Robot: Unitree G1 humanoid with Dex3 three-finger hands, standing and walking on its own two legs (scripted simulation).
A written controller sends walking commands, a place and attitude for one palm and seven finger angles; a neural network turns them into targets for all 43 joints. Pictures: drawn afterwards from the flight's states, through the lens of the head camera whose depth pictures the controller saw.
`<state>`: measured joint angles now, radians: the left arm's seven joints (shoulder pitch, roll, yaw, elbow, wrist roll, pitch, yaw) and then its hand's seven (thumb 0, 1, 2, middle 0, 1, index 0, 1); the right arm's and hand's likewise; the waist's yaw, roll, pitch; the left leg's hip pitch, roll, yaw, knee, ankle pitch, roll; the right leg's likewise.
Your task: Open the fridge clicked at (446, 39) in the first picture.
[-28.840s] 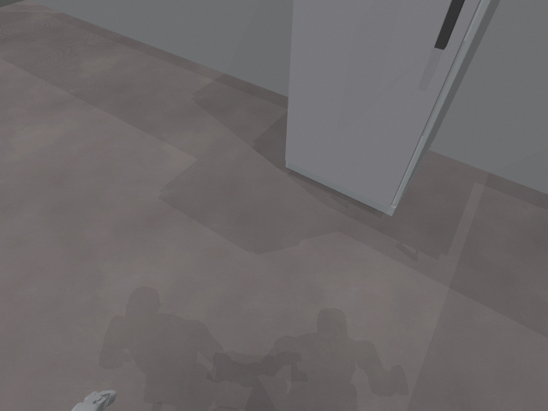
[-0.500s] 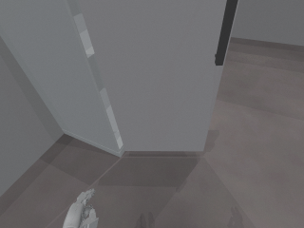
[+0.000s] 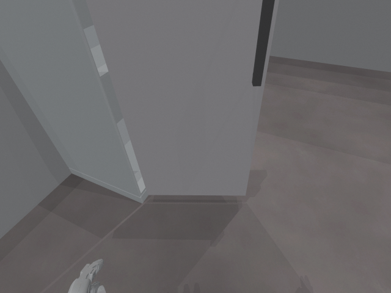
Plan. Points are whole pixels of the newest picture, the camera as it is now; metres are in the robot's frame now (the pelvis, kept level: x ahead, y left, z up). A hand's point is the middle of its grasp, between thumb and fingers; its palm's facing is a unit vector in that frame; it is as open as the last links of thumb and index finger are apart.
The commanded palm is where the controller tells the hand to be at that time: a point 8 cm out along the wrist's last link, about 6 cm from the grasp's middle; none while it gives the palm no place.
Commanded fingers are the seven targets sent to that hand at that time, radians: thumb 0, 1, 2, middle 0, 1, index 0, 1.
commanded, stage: stop stepping back and stand still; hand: right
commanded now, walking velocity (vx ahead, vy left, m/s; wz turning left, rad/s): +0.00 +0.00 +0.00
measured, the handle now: (264, 12) +0.78 -0.16 +0.29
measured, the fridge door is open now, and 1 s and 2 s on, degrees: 67 67 67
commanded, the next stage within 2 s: let the arm hang, fingers relaxed in 0.90 s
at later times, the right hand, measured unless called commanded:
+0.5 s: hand out of the picture +0.21 -0.28 +0.16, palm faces +0.46 +0.80 -0.40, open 7.4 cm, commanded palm +0.15 -0.31 +0.19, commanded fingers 0.00 -0.90 -0.90 0.20 0.30 0.20 0.30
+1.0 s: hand (381, 207) +0.22 -0.26 +0.16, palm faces +0.42 +0.80 -0.43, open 7.4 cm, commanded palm none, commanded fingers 0.00 -0.90 -0.90 0.20 0.30 0.20 0.30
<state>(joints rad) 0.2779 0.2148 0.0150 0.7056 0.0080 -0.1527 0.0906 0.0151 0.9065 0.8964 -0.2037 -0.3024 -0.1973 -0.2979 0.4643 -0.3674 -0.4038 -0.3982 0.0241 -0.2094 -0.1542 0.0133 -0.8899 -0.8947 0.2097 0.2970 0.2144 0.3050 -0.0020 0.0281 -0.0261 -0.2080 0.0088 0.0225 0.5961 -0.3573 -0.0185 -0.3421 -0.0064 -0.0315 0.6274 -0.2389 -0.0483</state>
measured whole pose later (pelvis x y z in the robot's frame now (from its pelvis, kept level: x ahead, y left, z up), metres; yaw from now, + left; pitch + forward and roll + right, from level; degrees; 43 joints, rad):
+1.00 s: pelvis +0.02 +0.00 +0.01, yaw +0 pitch +1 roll +2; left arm 0.23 0.21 -0.01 0.63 0.00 -0.11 0.08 0.01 0.91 0.90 -0.20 -0.30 -0.20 -0.30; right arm 0.53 -0.39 -0.38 -0.41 0.05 -0.21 -0.14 0.01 -0.89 -0.89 0.21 0.30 0.22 0.30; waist 0.00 -0.01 -0.03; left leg -0.14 -0.05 0.02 0.41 -0.28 0.02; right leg -0.31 0.00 -0.03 0.50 -0.20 -0.04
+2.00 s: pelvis +0.02 +0.00 +0.02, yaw -1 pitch -1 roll +0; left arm 0.09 0.34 0.01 1.11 0.01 -0.02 0.00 0.01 0.91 0.90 -0.20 -0.30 -0.20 -0.30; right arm 0.11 -0.34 0.01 1.11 -0.01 -0.02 0.00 0.00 -0.91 -0.89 0.20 0.29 0.20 0.30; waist 0.01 -0.01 0.01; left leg -0.08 -0.01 0.02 0.33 -0.24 0.01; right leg -0.21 0.05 -0.04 0.33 -0.11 -0.06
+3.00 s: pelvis +0.05 +0.03 +0.02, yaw +0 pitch -1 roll -1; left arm 0.09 0.32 0.00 1.13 0.01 -0.01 0.02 0.01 0.91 0.90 -0.20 -0.30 -0.20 -0.30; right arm 0.12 -0.31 0.00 1.12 -0.01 -0.01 -0.01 0.01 -0.91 -0.89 0.20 0.29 0.21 0.30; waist 0.01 0.01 0.04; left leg 0.00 -0.04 0.01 0.27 -0.26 0.05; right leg -0.15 0.01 -0.04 0.33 -0.16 -0.01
